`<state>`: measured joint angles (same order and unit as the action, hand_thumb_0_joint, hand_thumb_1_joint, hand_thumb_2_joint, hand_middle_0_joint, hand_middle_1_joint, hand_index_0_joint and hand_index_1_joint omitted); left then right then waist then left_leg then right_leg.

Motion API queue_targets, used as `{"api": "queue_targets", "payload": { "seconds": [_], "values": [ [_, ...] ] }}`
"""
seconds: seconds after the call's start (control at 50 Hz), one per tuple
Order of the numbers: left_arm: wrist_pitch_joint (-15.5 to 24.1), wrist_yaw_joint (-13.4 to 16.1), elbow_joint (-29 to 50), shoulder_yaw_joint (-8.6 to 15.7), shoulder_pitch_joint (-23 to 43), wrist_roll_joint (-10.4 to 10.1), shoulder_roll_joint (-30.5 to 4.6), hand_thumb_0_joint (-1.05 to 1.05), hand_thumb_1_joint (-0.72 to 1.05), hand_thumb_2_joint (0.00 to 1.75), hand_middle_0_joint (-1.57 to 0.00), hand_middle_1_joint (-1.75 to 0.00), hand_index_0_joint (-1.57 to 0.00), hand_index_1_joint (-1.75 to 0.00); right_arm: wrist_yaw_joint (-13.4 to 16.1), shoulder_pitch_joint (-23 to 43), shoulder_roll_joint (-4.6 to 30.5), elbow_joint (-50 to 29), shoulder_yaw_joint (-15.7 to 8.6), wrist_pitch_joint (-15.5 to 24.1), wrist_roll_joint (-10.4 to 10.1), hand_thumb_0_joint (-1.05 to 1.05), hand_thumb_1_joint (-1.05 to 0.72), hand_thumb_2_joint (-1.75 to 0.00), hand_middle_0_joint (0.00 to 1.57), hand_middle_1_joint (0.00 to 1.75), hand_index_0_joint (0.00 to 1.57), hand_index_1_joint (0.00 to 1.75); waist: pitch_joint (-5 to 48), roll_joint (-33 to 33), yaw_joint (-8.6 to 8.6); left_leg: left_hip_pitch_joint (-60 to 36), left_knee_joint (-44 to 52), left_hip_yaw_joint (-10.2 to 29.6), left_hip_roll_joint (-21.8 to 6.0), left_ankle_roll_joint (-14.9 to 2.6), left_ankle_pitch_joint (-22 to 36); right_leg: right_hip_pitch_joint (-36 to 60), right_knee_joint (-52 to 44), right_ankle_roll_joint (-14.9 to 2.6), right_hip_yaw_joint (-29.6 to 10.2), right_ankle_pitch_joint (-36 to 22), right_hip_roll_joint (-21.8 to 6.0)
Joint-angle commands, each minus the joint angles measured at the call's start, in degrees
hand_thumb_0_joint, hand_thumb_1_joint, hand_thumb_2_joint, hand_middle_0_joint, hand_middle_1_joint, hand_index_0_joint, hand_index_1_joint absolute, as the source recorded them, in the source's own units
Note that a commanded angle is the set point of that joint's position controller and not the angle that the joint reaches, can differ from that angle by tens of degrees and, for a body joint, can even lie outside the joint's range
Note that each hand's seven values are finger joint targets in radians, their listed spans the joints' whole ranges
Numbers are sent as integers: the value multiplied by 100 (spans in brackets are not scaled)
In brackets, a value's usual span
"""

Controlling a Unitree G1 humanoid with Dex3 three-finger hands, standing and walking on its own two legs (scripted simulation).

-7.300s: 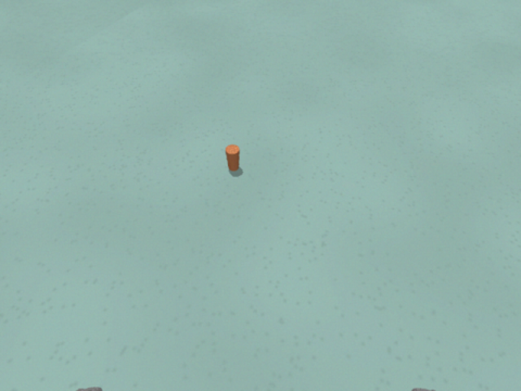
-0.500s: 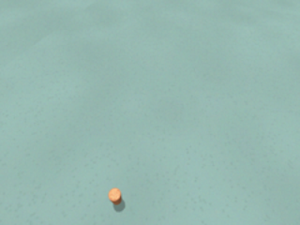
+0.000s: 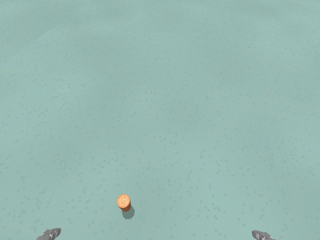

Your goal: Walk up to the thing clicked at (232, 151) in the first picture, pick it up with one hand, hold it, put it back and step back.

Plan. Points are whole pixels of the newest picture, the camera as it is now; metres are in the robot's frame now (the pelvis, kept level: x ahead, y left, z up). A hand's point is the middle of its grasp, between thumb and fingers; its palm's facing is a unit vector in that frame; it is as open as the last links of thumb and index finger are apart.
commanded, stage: go down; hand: left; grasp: from the side
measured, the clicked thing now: (124, 204) +0.36 +0.18 -0.71
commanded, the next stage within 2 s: none
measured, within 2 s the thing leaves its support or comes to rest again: neither
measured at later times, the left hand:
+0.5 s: hand (64, 239) +0.14 +0.27 -0.20, palm faces +0.04 -0.94 -0.34, open 15.8 cm
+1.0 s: hand (67, 219) +0.20 +0.31 -0.27, palm faces +0.05 -0.94 -0.34, open 16.6 cm
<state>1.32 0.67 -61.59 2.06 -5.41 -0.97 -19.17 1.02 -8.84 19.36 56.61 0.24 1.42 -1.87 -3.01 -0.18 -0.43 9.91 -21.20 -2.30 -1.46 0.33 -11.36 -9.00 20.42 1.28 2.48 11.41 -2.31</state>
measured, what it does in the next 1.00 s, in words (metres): lowers itself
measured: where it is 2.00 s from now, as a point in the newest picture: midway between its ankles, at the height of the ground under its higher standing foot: outside the picture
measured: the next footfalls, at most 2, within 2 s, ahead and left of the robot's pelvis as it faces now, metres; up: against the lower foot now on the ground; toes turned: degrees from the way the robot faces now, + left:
none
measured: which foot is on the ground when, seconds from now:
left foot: down 0.00-1.00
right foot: down 0.00-1.00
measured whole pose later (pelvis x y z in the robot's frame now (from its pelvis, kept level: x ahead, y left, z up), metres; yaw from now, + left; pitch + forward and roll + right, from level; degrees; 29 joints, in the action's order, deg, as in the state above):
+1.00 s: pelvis -0.04 +0.00 -0.17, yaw +0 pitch +26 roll -2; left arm 7.9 -13.1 -37.6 22.7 -0.5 1.3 -27.4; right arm 2.3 -8.4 15.9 32.8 -1.0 11.1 1.0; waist 9.2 0.9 -1.9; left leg 76.0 -84.9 1.7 -3.2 0.8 -35.2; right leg -73.7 83.0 0.5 3.2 35.4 -2.4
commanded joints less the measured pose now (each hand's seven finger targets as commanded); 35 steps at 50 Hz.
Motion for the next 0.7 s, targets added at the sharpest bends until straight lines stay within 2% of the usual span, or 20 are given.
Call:
{"api": "queue_targets", "payload": {
  "seconds": [0.0,0.02,0.04,0.06,0.08,0.16,0.18,0.28,0.3,0.32,0.34,0.36,0.48,0.52,0.54,0.58,0.6,0.64,0.66,0.68],
  "values": [
    [211,0,438,812,1770,186,-1599,0,42,42,0,-8,-2,-7,183,-397,695,-1108,-294,203,-85,0,-100,-93,20,30,20,30,653,347,-169,586,-434,-37,127,-125,243,-787,337,-205,10,-279,226],
    [268,-48,466,1016,1646,324,-1787,0,34,34,0,-16,-2,-14,190,-483,711,-1220,-402,231,1,0,-99,-92,20,30,20,30,1168,195,-78,606,-662,-38,140,-110,436,-711,598,-202,-36,-525,197],
    [190,-118,122,1106,876,439,-1605,0,26,26,-2,-11,-3,-9,161,-671,653,-1248,-457,246,70,0,-97,-92,20,30,20,30,1387,-4,10,752,-872,-46,187,-81,618,-746,836,-224,-55,-690,177],
    [134,-205,136,1082,531,491,-1390,0,21,25,-1,-12,-3,-10,123,-710,622,-1398,-497,259,104,0,-97,-92,20,30,20,30,1545,-136,89,917,-1064,-38,202,-58,731,-808,1041,-248,-60,-746,182],
    [91,-235,318,1220,404,521,-1473,0,15,22,-3,-11,-4,-10,108,-702,614,-1568,-515,268,96,0,-96,-91,20,30,20,30,1698,-265,182,959,-1137,-38,223,-37,830,-750,1143,-263,-65,-811,184],
    [-125,-311,727,1383,351,569,-1363,0,-7,40,-4,-35,-6,-33,56,-504,501,-2021,-534,297,71,0,-97,-91,20,30,20,30,1601,-160,132,1487,-1478,30,189,-39,685,-1193,1435,-277,-25,-605,236],
    [-140,-356,809,1425,322,567,-1364,0,-15,32,-4,-27,-5,-25,44,-473,492,-2085,-542,305,75,0,-93,-90,20,30,20,30,1589,-173,125,1643,-1663,38,174,-36,622,-1397,1596,-278,-21,-500,236],
    [-64,-524,1589,1640,-2,562,-1439,0,-37,37,-6,-39,-8,-38,30,-515,496,-2490,-616,437,98,0,-95,-91,20,30,20,30,1829,-319,42,2177,-2345,138,73,-39,305,-2216,2372,-269,9,-101,263],
    [-4,-569,2267,1446,373,546,-1320,0,-41,35,-7,-42,-8,-40,41,-525,435,-2565,-608,477,106,0,-94,-90,20,30,20,30,1925,-425,-49,2227,-2433,159,62,-46,161,-2374,2454,-272,-7,9,255],
    [-65,-543,2084,1647,-148,542,-1384,0,-45,34,-6,-40,-8,-39,59,-514,471,-2664,-621,500,102,0,-92,-90,20,30,20,30,2085,-333,7,2222,-2478,203,36,-46,174,-2397,2566,-271,30,26,275],
    [-99,-554,2334,1564,-148,527,-1312,0,-46,26,-6,-32,-7,-31,72,-506,463,-2724,-618,522,94,0,-92,-90,20,30,20,30,2025,-301,-34,2334,-2549,216,17,-50,126,-2489,2649,-268,41,82,269],
    [-122,-563,2690,1469,-74,503,-1242,0,-50,33,-7,-40,-9,-39,91,-481,463,-2784,-632,548,99,0,-92,-90,20,30,20,30,2043,-342,-77,2383,-2603,232,12,-51,-45,-2657,2685,-259,22,222,270],
    [-495,-499,3657,1616,-510,463,-1366,0,-57,29,-9,-38,-10,-37,218,-477,429,-2942,-584,717,113,0,-91,-89,20,30,20,30,2149,-455,-116,2605,-2933,288,-30,-42,-186,-3015,2995,-239,27,375,247],
    [-637,-475,3869,1770,-682,466,-1535,0,-57,31,-9,-39,-10,-38,251,-465,430,-2944,-556,768,119,0,-90,-89,20,30,20,30,2124,-423,-72,2771,-2998,325,-34,-53,-323,-3049,3074,-239,28,489,238],
    [-702,-506,3921,1552,-823,442,-1259,0,-58,29,-9,-37,-10,-36,260,-399,397,-3027,-538,806,124,0,-90,-89,20,30,20,30,2048,-476,-146,2808,-3035,313,-27,-43,-348,-3140,3109,-233,29,503,248],
    [-820,-493,4118,1737,-920,448,-1423,0,-57,25,-9,-33,-10,-31,299,-419,382,-3073,-531,840,133,0,-90,-89,20,30,20,30,2197,-477,-131,2836,-3136,329,-30,-46,-304,-3170,3192,-234,37,479,253],
    [-871,-529,4126,1600,-1003,425,-1253,0,-57,31,-9,-39,-10,-37,318,-343,329,-3128,-496,873,137,0,-90,-89,20,30,20,30,2097,-469,-150,2948,-3200,313,-11,-52,-402,-3240,3196,-219,38,559,241],
    [-910,-528,4271,1809,-893,432,-1500,0,-48,36,-13,-44,-12,-42,334,-320,341,-3138,-490,935,158,0,-98,-96,20,30,20,30,1992,-480,-150,3164,-3289,322,-4,-70,-631,-3415,3258,-220,24,739,241],
    [-906,-575,4247,1588,-816,450,-1289,0,-49,30,-8,-38,-10,-36,340,-352,326,-3167,-475,964,165,0,-92,-90,20,30,20,30,2009,-458,-275,3198,-3368,331,-16,-75,-592,-3516,3338,-227,20,694,238],
    [-869,-605,4213,1626,-673,445,-1270,0,-54,22,-9,-30,-9,-28,351,-323,324,-3186,-482,995,185,0,-90,-89,20,30,20,30,2014,-414,-294,3283,-3466,336,-17,-78,-629,-3659,3410,-219,12,728,245]
  ]
}}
